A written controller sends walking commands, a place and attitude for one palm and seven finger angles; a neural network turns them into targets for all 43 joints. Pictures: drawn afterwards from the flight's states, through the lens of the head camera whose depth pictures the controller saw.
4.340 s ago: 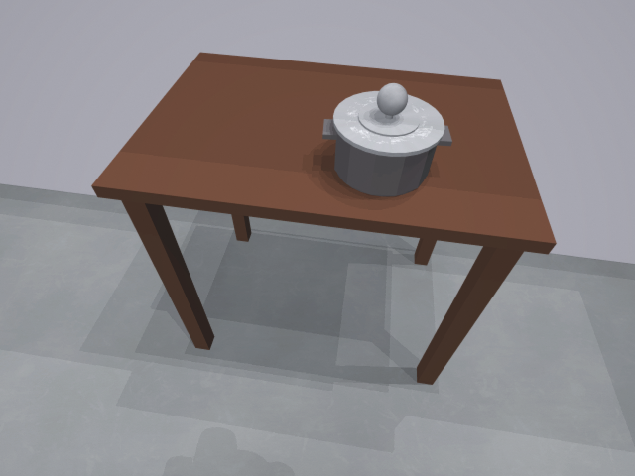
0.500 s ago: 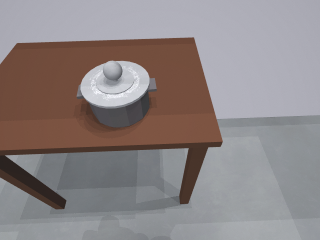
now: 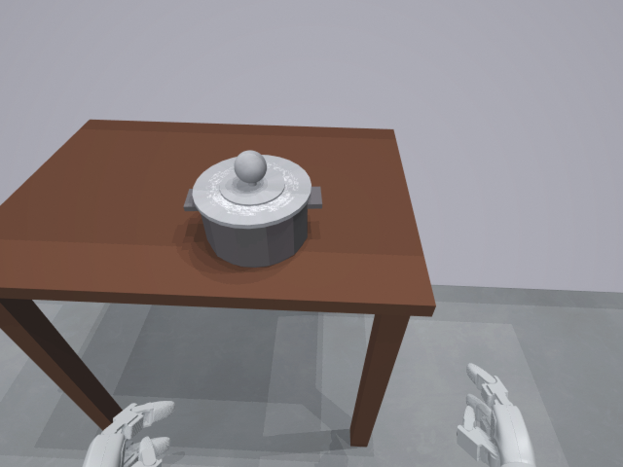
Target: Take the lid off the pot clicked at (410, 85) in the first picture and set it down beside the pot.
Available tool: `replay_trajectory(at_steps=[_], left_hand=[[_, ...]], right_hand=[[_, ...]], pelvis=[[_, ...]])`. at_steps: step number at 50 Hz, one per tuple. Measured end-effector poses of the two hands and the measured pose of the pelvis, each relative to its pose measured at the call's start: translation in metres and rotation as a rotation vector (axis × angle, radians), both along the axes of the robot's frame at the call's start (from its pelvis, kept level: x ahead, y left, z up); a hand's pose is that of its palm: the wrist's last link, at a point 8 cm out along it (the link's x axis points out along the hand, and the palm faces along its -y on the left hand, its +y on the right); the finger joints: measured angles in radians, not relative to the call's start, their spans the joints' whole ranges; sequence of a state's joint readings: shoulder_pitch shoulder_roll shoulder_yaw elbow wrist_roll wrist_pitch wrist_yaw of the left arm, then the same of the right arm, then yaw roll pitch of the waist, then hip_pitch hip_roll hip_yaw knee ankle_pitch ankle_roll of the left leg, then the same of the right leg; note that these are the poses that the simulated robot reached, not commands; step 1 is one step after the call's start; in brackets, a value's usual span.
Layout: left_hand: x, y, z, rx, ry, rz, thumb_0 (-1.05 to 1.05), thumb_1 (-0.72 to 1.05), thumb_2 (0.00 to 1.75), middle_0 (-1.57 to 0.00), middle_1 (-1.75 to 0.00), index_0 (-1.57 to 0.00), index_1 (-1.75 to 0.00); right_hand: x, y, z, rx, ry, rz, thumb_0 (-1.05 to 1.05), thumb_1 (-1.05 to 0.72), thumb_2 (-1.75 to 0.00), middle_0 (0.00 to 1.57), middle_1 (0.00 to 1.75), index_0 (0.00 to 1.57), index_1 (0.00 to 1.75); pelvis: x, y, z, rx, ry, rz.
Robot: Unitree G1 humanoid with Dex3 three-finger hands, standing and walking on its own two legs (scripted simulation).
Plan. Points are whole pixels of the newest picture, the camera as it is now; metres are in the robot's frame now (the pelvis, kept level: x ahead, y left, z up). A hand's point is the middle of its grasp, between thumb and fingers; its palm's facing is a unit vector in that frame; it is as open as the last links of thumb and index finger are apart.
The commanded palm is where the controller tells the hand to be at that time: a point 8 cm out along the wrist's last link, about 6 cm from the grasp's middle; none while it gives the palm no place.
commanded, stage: lift the closed hand beside the body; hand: left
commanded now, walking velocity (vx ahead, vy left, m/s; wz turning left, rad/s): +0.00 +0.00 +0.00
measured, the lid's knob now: (250, 166) +0.53 +0.15 +0.13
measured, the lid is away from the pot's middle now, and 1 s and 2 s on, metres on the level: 0.00 0.00 0.00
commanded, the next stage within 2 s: raise the hand higher, near the body in 0.30 s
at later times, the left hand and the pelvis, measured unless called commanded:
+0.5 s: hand (114, 434) +0.15 +0.23 +0.04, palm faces +0.31 -0.86 -0.41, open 3.1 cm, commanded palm +0.09 +0.26 +0.07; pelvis +0.01 -0.01 +0.00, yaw +1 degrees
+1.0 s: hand (102, 379) +0.18 +0.24 +0.10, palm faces +0.35 -0.85 -0.40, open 3.1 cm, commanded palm +0.13 +0.27 +0.12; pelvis +0.03 +0.00 +0.00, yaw +1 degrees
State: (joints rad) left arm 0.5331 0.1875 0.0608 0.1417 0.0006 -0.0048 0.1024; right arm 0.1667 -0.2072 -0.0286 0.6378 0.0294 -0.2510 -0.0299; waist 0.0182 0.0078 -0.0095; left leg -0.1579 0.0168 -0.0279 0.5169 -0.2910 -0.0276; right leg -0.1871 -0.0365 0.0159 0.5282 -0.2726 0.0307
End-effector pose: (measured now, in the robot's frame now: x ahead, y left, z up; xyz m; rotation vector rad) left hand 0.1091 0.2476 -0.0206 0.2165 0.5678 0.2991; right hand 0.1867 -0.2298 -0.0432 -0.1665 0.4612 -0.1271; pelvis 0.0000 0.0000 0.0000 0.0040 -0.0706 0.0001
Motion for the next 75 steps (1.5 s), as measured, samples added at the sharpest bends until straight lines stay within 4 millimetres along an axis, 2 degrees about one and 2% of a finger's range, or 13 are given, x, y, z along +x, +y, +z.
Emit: replay_trajectory(at_steps=[4,8,14,20,23,27,34,42,48,56,65,71,75], left_hand=[[-0.014,0.009,0.017,0.043,-0.068,0.052,0.01,0.9,0.9,-0.71,-0.86,-0.71,-0.86],[-0.022,0.009,0.025,0.051,-0.083,0.08,0.01,0.91,0.9,-0.88,-1.05,-0.88,-1.05],[-0.018,0.012,0.049,0.099,-0.154,0.087,0.02,0.9,0.9,-1.11,-1.31,-1.12,-1.3],[-0.006,0.017,0.067,0.152,-0.177,0.053,0.02,0.9,0.9,-1.23,-1.44,-1.23,-1.44],[0.0,0.02,0.08,0.187,-0.211,0.029,0.02,0.9,0.9,-1.26,-1.47,-1.26,-1.47],[0.005,0.023,0.084,0.205,-0.215,0.012,0.02,0.9,0.9,-1.28,-1.49,-1.28,-1.49],[0.013,0.025,0.104,0.237,-0.288,-0.02,0.02,0.9,0.9,-1.29,-1.5,-1.29,-1.5],[0.022,0.026,0.119,0.242,-0.364,-0.022,0.02,0.9,0.9,-1.29,-1.5,-1.29,-1.5],[0.029,0.029,0.134,0.266,-0.43,-0.017,0.02,0.9,0.9,-1.29,-1.5,-1.3,-1.5],[0.037,0.03,0.154,0.3,-0.496,-0.035,0.02,0.9,0.9,-1.3,-1.5,-1.3,-1.5],[0.046,0.03,0.175,0.34,-0.574,-0.047,0.02,0.9,0.9,-1.3,-1.5,-1.3,-1.5],[0.058,0.02,0.192,0.886,-0.387,-0.21,0.02,0.85,0.93,-1.28,-1.45,-1.29,-1.45],[0.063,0.022,0.201,1.157,-0.243,-0.307,0.01,0.76,0.98,-1.26,-1.37,-1.26,-1.37]], right_hand=[[0.029,0.008,0.02,-0.036,-0.086,0.087,0.01,-0.91,-0.9,0.19,0.3,0.2,0.3],[0.037,0.016,0.018,-0.046,-0.077,0.135,0.01,-0.91,-0.9,0.2,0.3,0.2,0.3],[0.022,0.025,-0.008,-0.015,0.031,0.129,0.01,-0.9,-0.9,0.2,0.3,0.2,0.3],[-0.004,0.023,-0.032,0.013,0.14,0.083,0.01,-0.9,-0.9,0.2,0.3,0.2,0.3],[-0.011,0.02,-0.038,0.016,0.166,0.057,0.02,-0.9,-0.9,0.2,0.3,0.2,0.3],[-0.013,0.014,-0.039,0.011,0.176,0.025,0.02,-0.9,-0.9,0.2,0.3,0.2,0.3],[0.004,0.01,-0.027,-0.018,0.117,0.02,0.02,-0.9,-0.9,0.2,0.3,0.2,0.3],[0.029,0.024,-0.013,-0.015,0.048,0.062,0.02,-0.9,-0.9,0.2,0.3,0.2,0.3],[0.038,0.039,-0.011,0.005,0.037,0.102,0.01,-0.9,-0.9,0.2,0.3,0.2,0.3],[0.032,0.046,-0.019,0.022,0.08,0.123,0.01,-0.9,-0.9,0.2,0.3,0.2,0.3],[0.018,0.034,-0.027,0.01,0.129,0.101,0.02,-0.9,-0.9,0.2,0.3,0.2,0.3],[0.019,0.022,-0.036,-0.017,0.219,0.147,0.01,-0.9,-0.9,0.2,0.3,0.2,0.3],[0.023,0.014,-0.045,0.001,0.272,0.134,0.01,-0.9,-0.9,0.2,0.3,0.2,0.3]], pelvis=[[-0.004,-0.005,-0.001,-0.008,0.009,0.024],[-0.005,-0.009,-0.001,-0.011,0.019,0.035],[0.003,-0.011,-0.001,-0.012,0.02,0.04],[0.01,-0.009,-0.001,-0.01,0.015,0.026],[0.013,-0.008,-0.001,-0.008,0.014,0.02],[0.016,-0.006,0.0,-0.006,0.015,0.012],[0.021,-0.001,0.0,-0.007,0.015,0.007],[0.024,0.003,0.001,-0.008,0.012,0.009],[0.026,0.004,0.001,-0.009,0.007,0.011],[0.026,0.004,0.002,-0.008,0.008,0.011],[0.025,0.002,0.003,-0.008,0.003,0.008],[0.017,0.0,-0.001,-0.004,0.054,0.006],[0.014,-0.001,-0.003,-0.001,0.071,-0.003]])
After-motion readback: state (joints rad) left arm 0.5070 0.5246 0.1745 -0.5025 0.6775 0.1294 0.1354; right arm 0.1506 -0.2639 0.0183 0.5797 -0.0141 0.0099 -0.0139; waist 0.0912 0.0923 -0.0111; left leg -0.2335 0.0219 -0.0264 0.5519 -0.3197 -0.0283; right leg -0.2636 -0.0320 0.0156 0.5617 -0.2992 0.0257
